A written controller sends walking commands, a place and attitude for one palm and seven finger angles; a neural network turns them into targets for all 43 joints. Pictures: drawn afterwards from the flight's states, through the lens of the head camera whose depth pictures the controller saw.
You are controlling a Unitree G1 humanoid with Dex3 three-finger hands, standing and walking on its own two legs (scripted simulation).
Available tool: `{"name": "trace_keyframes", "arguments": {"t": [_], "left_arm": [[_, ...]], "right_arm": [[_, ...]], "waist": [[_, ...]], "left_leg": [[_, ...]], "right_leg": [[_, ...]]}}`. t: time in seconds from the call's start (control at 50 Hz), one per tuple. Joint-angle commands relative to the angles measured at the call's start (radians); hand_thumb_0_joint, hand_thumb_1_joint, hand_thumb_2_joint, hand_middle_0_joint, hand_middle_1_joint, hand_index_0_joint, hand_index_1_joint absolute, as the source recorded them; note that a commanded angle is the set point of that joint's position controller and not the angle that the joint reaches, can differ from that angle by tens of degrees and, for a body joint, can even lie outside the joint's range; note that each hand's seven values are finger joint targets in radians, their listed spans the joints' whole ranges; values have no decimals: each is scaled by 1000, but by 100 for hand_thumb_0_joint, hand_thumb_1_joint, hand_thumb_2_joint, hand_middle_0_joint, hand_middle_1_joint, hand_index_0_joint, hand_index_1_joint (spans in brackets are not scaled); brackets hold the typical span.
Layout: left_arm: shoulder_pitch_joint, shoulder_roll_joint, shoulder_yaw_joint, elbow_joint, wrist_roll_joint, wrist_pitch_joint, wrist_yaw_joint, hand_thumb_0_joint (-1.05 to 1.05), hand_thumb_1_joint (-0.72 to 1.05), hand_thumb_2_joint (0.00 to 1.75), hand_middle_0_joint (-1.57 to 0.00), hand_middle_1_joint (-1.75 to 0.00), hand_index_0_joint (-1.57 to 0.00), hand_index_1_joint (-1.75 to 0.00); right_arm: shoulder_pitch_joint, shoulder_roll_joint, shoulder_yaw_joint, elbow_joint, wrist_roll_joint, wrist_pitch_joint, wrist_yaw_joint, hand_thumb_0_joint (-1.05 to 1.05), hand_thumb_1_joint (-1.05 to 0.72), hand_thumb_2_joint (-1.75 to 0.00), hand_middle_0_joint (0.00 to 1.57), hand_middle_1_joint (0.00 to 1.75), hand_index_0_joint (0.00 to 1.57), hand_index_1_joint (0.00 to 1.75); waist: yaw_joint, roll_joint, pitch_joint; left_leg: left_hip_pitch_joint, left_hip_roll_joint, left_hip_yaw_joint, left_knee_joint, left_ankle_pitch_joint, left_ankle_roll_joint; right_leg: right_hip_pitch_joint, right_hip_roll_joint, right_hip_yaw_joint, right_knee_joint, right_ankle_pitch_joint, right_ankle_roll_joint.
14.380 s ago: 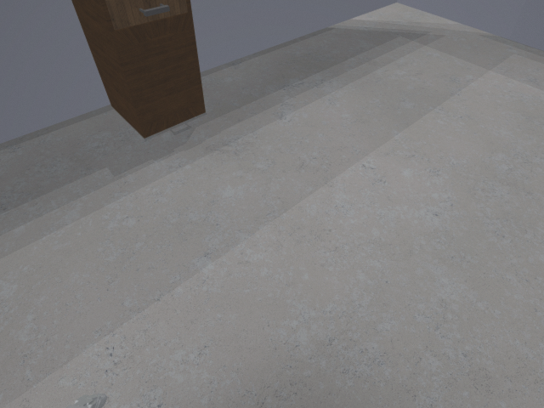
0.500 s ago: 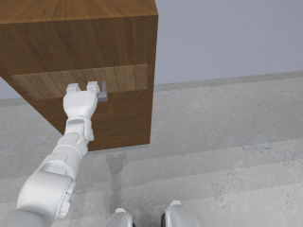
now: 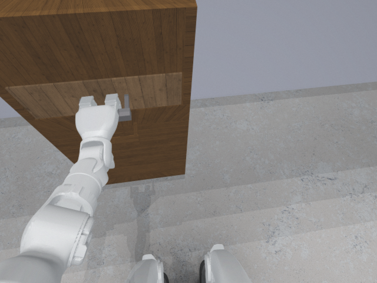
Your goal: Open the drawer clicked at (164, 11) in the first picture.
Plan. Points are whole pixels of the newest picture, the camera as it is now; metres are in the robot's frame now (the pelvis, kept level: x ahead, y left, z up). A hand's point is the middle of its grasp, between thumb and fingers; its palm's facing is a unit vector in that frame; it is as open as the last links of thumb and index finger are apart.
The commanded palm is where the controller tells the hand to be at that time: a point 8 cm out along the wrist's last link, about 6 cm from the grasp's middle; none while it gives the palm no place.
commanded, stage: lower the fingers behind the handle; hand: left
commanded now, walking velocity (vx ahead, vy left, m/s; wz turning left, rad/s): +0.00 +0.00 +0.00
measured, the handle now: (104, 108) +0.52 +0.18 -0.02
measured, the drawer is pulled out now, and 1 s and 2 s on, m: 0.00 0.00 0.05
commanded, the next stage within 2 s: close the thumb around the handle in 0.06 s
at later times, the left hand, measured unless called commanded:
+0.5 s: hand (105, 131) +0.47 +0.18 -0.04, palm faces -0.05 -0.05 -1.00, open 10.5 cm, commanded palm +0.45 +0.18 +0.01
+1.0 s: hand (104, 131) +0.47 +0.18 -0.04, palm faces -0.05 -0.04 -1.00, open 5.3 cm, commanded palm +0.44 +0.17 +0.01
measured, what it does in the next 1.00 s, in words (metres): stands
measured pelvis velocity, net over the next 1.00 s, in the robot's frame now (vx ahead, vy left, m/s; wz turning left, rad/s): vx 0.01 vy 0.01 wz -0.01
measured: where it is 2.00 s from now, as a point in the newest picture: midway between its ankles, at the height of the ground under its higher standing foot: outside the picture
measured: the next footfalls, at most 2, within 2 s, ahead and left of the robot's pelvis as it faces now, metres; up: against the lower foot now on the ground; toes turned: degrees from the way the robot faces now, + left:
none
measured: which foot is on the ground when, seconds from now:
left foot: down 0.00-1.00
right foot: down 0.00-1.00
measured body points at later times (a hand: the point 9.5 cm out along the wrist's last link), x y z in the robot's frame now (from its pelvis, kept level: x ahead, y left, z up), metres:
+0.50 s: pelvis +0.01 +0.00 +0.00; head +0.14 +0.01 +0.43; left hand +0.47 +0.18 +0.01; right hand +0.04 -0.26 -0.13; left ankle +0.00 +0.09 -0.66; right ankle +0.03 -0.11 -0.66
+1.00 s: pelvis +0.01 +0.01 +0.00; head +0.14 +0.01 +0.43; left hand +0.47 +0.18 +0.01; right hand +0.04 -0.26 -0.13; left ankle +0.00 +0.09 -0.66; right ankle +0.03 -0.11 -0.66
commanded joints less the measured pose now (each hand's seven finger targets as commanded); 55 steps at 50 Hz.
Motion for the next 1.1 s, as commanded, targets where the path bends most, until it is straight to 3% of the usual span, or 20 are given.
{"name": "trace_keyframes", "arguments": {"t": [0.0, 0.06, 0.08, 0.12, 0.14, 0.22, 0.42, 0.46, 0.58, 0.62, 0.64, 0.7, 0.74, 0.82, 0.9, 0.92, 0.96, 1.0, 1.04, 1.08], "left_arm": [[-342, 183, 46, -144, -1, -5, 19, 0, -50, 30, -30, -120, -30, -120], [-314, 186, 51, -171, 7, -15, 21, 0, -50, 30, -30, -120, -30, -120], [-305, 155, 30, -169, 7, -16, 20, 0, -50, 30, -30, -120, -30, -120], [-313, 173, 43, -166, 8, -19, 23, 0, -50, 30, -30, -120, -30, -120], [-304, 154, 35, -175, 4, -21, 25, 0, -50, 30, -30, -120, -30, -120], [-309, 143, 28, -156, 9, -13, 35, 0, -28, 40, -32, -122, -32, -122], [-295, 188, 57, -151, 3, -2, 28, 0, 28, 64, -36, -128, -36, -128], [-305, 154, 29, -158, 2, -5, 25, 0, 40, 68, -36, -130, -36, -130], [-280, 194, 62, -141, 0, -9, 25, 0, 73, 83, -39, -133, -39, -133], [-284, 210, 69, -159, 4, -14, 22, 0, 84, 88, -40, -134, -40, -134], [-278, 187, 57, -170, 5, -16, 23, 0, 90, 90, -40, -135, -40, -135], [-269, 160, 49, -164, 1, -17, 24, 0, 90, 90, -40, -135, -40, -135], [-263, 176, 58, -163, -1, -18, 27, 0, 90, 90, -40, -135, -40, -135], [-281, 181, 54, -169, 9, -13, 32, 0, 90, 90, -40, -135, -40, -135], [-311, 135, 29, -161, 1, -2, 37, 0, 90, 90, -40, -135, -40, -135], [-312, 157, 44, -175, 0, -5, 38, 0, 90, 90, -40, -135, -40, -135], [-254, 138, 39, -169, -4, 0, 34, 0, 90, 90, -40, -135, -40, -135], [-231, 84, 8, -185, -10, -6, 25, 0, 90, 90, -40, -135, -40, -135], [-150, 90, 26, -206, -18, -13, 21, 0, 90, 90, -40, -135, -40, -135], [-94, 28, -17, -232, -22, -20, 14, 0, 90, 90, -40, -135, -40, -135]], "right_arm": [[137, -164, -54, -58, -5, -18, -13, 0, -90, -90, 20, 30, 20, 30], [142, -162, -57, -63, -5, -17, -13, 0, -90, -90, 20, 30, 20, 30], [141, -157, -59, -63, -4, -17, -10, 0, -90, -90, 20, 30, 20, 30], [143, -162, -59, -57, -4, -15, -11, 0, -90, -90, 20, 30, 20, 30], [144, -159, -60, -60, -4, -16, -8, 0, -90, -90, 20, 30, 20, 30], [143, -162, -63, -52, -5, -14, -5, 0, -90, -90, 20, 30, 20, 30], [142, -166, -57, -51, -4, -5, -8, 0, -90, -90, 20, 30, 20, 30], [141, -161, -58, -54, -3, -7, -7, 0, -90, -90, 20, 30, 20, 30], [138, -165, -56, -57, -3, -8, -10, 0, -90, -90, 20, 30, 20, 30], [140, -165, -53, -62, -3, -6, -10, 0, -90, -90, 20, 30, 20, 30], [140, -161, -57, -63, -3, -6, -9, 0, -90, -90, 20, 30, 20, 30], [137, -161, -60, -62, -5, -6, -6, 0, -90, -90, 20, 30, 20, 30], [137, -162, -59, -62, -4, -5, -6, 0, -90, -90, 20, 30, 20, 30], [137, -165, -59, -59, -3, -3, -6, 0, -90, -90, 20, 30, 20, 30], [136, -163, -64, -51, -4, -7, -3, 0, -90, -90, 20, 30, 20, 30], [143, -167, -63, -53, -5, -7, -4, 0, -90, -90, 20, 30, 20, 30], [139, -162, -64, -58, -4, -3, -3, 0, -90, -90, 20, 30, 20, 30], [136, -156, -68, -62, -5, -1, 0, 0, -90, -90, 20, 30, 20, 30], [133, -155, -70, -69, -3, 4, 4, 0, -90, -90, 20, 30, 20, 30], [121, -146, -73, -78, -1, 8, 9, 0, -90, -90, 20, 30, 20, 30]], "waist": [[-18, -6, -423], [-6, 13, -455], [-9, 20, -449], [-17, -12, -431], [-10, 11, -441], [-17, 8, -411], [-8, -8, -432], [-16, 0, -411], [-10, -30, -410], [2, 4, -431], [1, 12, -445], [-5, 9, -427], [-3, -11, -427], [-4, 7, -429], [-20, 7, -416], [-12, 15, -451], [3, 4, -457], [4, 18, -455], [30, 3, -471], [32, 13, -455]], "left_leg": [[256, -25, -65, -116, 337, -6], [275, -24, -62, -113, 373, -10], [287, -22, -62, -113, 383, -11], [277, -19, -67, -110, 381, -10], [283, -21, -65, -113, 384, -11], [295, -16, -74, -118, 377, -14], [286, -19, -66, -122, 394, -12], [285, -19, -62, -125, 384, -11], [252, -23, -54, -118, 360, -6], [262, -24, -56, -121, 384, -9], [280, -22, -56, -119, 396, -11], [303, -15, -66, -120, 421, -15], [283, -18, -59, -117, 403, -11], [298, -15, -68, -120, 410, -16], [328, -8, -78, -125, 418, -18], [334, -10, -74, -123, 429, -18], [342, -11, -73, -128, 452, -21], [379, -4, -81, -134, 495, -25], [391, -2, -74, -140, 518, -25], [416, 3, -74, -147, 541, -27]], "right_leg": [[291, 32, 32, -111, 276, -15], [308, 32, 33, -104, 313, -15], [297, 34, 29, -106, 316, -15], [289, 34, 28, -105, 311, -13], [295, 34, 29, -106, 314, -14], [258, 36, 22, -110, 286, -16], [305, 35, 26, -110, 321, -15], [299, 34, 26, -118, 315, -15], [318, 34, 34, -120, 309, -12], [327, 33, 35, -109, 332, -15], [322, 34, 32, -108, 337, -16], [294, 36, 23, -108, 334, -17], [310, 37, 29, -110, 334, -14], [291, 36, 26, -107, 325, -16], [257, 37, 17, -114, 303, -17], [278, 37, 21, -109, 318, -15], [299, 38, 18, -110, 340, -17], [292, 38, 15, -114, 357, -19], [328, 40, 15, -116, 378, -19], [322, 42, 12, -128, 383, -20]]}}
